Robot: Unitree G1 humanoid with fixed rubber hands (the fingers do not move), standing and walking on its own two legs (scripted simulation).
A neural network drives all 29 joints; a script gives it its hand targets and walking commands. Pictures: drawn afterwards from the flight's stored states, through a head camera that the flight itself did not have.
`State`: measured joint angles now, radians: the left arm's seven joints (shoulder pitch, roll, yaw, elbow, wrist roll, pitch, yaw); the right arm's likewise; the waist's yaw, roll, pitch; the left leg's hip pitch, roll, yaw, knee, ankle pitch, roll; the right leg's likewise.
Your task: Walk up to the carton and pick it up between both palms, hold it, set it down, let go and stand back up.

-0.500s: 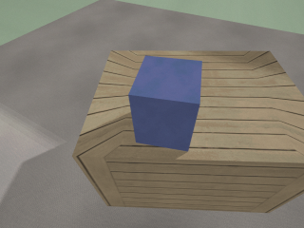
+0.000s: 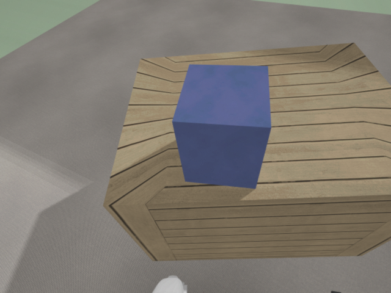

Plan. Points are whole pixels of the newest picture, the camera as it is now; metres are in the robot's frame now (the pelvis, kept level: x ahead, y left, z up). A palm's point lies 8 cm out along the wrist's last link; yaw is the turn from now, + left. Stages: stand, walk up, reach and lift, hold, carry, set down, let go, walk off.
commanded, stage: walk up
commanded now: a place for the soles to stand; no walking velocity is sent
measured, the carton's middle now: (223, 128) +0.51 -0.02 +0.00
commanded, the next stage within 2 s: none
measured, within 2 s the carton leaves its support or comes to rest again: neither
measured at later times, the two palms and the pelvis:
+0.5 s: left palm out of the picture +0.13 +0.31 -0.12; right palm out of the picture +0.00 -0.18 -0.13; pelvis +0.02 +0.08 -0.01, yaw -13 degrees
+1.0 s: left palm (85, 278) +0.17 +0.30 -0.12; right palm out of the picture -0.02 -0.19 -0.13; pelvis +0.03 +0.07 +0.00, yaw -23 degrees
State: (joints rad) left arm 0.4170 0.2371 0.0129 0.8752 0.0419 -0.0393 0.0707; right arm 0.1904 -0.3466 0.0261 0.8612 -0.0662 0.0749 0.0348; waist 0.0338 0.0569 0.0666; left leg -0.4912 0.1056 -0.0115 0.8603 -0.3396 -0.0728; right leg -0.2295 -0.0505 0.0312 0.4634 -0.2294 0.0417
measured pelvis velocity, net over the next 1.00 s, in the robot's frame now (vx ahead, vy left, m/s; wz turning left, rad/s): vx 0.03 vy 0.07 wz -0.41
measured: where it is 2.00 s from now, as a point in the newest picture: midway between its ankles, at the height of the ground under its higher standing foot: outside the picture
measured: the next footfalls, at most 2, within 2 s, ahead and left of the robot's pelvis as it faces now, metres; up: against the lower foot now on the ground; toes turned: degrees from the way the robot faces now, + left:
left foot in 0.10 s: +0.10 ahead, +0.18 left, +0.00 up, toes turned -1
right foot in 0.44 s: +0.04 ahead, -0.04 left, +0.00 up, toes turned -10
